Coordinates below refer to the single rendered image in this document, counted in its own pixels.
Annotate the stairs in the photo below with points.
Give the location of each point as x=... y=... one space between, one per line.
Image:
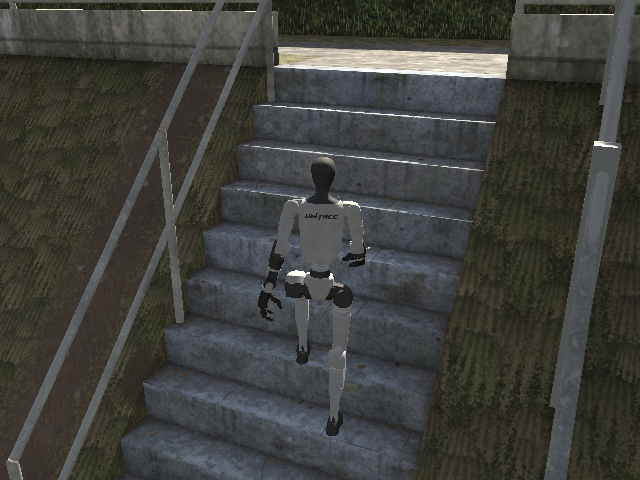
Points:
x=232 y=403

